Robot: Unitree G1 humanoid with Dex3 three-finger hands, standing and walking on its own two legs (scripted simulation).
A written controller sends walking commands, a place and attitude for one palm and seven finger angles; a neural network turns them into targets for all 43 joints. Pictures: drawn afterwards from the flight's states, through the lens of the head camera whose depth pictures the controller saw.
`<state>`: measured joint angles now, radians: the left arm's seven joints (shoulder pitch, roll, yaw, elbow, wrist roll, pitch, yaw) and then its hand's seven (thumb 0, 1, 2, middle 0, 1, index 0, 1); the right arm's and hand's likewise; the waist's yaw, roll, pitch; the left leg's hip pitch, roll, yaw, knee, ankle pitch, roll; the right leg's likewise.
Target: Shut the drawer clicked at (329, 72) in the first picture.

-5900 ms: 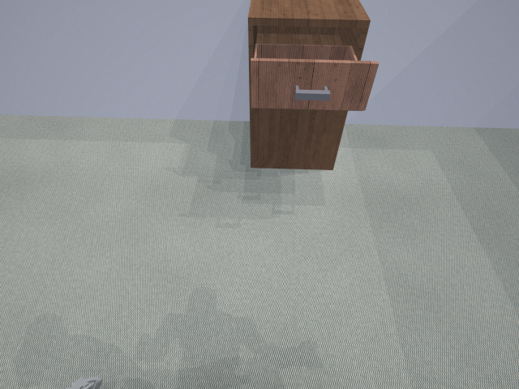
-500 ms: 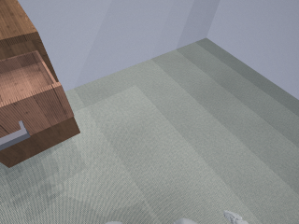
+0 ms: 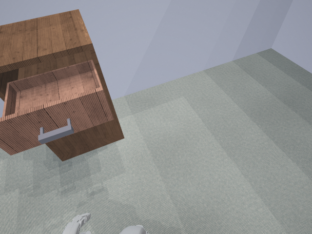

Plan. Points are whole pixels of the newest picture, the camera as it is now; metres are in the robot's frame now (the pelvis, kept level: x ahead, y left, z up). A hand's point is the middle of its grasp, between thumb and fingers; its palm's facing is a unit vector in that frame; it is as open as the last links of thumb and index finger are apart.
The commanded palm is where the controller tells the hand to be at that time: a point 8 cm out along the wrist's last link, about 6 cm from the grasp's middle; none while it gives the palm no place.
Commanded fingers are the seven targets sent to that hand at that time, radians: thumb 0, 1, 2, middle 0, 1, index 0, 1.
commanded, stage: turn to face it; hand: left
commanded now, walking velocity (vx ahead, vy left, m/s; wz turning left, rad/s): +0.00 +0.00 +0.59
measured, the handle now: (56, 129) +0.49 +0.40 -0.09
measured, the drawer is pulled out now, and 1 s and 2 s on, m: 0.30 0.30 0.30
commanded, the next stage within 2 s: take the last steps up to it in 0.58 s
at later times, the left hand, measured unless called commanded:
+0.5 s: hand out of the picture -0.06 +0.28 -0.18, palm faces +0.30 -0.92 -0.25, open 7.4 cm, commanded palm none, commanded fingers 0.00 0.90 0.90 -0.20 -0.30 -0.20 -0.30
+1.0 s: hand out of the picture -0.03 +0.21 -0.16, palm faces +0.38 -0.90 -0.21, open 7.3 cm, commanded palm none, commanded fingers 0.00 0.90 0.90 -0.20 -0.30 -0.20 -0.30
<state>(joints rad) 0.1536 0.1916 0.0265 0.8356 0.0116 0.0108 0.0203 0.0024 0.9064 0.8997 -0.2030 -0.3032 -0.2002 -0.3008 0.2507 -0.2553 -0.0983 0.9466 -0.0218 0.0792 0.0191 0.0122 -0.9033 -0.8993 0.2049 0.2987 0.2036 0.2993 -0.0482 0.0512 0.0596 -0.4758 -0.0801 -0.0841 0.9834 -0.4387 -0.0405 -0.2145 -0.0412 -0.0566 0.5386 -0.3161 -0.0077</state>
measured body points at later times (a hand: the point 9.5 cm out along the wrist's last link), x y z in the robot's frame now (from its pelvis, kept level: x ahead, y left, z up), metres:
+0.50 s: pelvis -0.02 +0.06 +0.00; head +0.00 +0.10 +0.45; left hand -0.07 +0.33 -0.16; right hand +0.18 -0.15 -0.11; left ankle -0.03 +0.14 -0.74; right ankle -0.01 -0.10 -0.66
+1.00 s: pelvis +0.01 +0.03 +0.01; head -0.01 +0.01 +0.46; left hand -0.05 +0.26 -0.14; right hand +0.06 -0.20 -0.16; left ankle -0.03 +0.15 -0.68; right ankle +0.00 -0.07 -0.74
